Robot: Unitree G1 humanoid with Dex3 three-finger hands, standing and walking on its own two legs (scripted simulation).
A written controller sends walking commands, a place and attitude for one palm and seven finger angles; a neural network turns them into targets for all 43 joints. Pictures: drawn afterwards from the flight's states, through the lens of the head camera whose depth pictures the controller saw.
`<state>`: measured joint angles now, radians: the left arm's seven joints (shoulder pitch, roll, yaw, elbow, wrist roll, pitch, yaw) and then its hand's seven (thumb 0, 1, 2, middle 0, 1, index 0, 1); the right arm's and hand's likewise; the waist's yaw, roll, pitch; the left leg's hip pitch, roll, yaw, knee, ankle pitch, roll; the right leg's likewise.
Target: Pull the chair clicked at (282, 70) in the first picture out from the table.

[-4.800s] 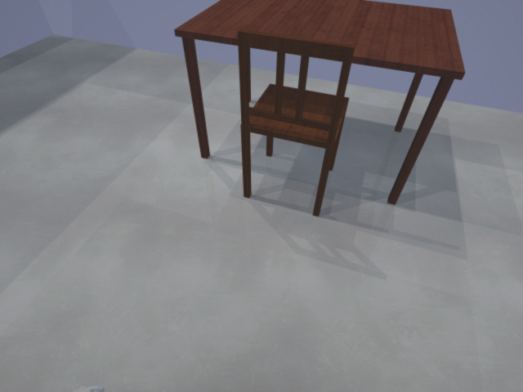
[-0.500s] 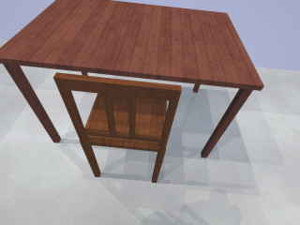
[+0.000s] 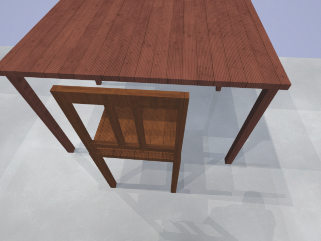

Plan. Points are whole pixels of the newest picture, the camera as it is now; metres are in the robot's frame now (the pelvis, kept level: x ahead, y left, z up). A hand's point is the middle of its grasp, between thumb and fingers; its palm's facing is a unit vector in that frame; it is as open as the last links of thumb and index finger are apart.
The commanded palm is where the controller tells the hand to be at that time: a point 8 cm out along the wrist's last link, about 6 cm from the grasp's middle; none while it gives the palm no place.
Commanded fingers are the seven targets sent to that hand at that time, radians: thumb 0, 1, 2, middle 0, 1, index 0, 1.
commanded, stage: come to a stop and stand still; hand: left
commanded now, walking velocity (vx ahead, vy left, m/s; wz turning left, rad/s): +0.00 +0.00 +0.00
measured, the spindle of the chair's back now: (115, 126) +0.49 +0.21 -0.10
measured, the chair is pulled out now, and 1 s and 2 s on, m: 0.00 0.00 0.00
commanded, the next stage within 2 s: look again from close up in 0.76 s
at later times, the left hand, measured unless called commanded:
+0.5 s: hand out of the picture -0.05 +0.20 -0.17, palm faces +0.00 -0.98 -0.19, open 7.4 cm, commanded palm none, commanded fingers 0.00 0.90 0.90 -0.20 -0.30 -0.20 -0.30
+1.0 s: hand out of the picture -0.06 +0.19 -0.18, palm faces +0.00 -0.99 -0.17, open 7.4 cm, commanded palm none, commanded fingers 0.00 0.90 0.90 -0.20 -0.30 -0.20 -0.30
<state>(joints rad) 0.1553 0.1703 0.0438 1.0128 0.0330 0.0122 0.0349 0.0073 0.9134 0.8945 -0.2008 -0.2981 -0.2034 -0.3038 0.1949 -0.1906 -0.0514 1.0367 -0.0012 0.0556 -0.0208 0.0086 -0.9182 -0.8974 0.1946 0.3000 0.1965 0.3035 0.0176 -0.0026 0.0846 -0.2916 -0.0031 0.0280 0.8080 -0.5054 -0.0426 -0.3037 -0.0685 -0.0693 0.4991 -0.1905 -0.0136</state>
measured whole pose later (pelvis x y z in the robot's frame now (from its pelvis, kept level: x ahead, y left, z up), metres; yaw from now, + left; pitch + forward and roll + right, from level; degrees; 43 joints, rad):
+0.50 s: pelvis -0.05 +0.03 +0.00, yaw -1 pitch -1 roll +1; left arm 0.28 0.13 0.00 1.15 0.01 0.01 0.03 0.01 0.91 0.90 -0.20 -0.30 -0.20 -0.30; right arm 0.23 -0.16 -0.01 1.11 0.00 0.01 -0.03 0.01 -0.93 -0.90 0.20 0.30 0.20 0.30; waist 0.00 0.01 0.04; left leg -0.16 0.00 0.07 0.40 -0.21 0.01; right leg -0.14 -0.01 -0.02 0.44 -0.27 -0.01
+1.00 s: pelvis -0.06 +0.03 +0.00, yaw +0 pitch -1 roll -1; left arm 0.32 0.12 -0.01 1.11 0.01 -0.04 0.04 0.01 0.91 0.89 -0.20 -0.30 -0.20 -0.30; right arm 0.33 -0.14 0.01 1.09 -0.01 -0.01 -0.01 0.01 -0.91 -0.90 0.20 0.30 0.20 0.30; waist -0.03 0.02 0.02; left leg -0.25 0.03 0.04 0.54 -0.27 0.01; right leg -0.19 0.02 -0.04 0.49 -0.28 -0.02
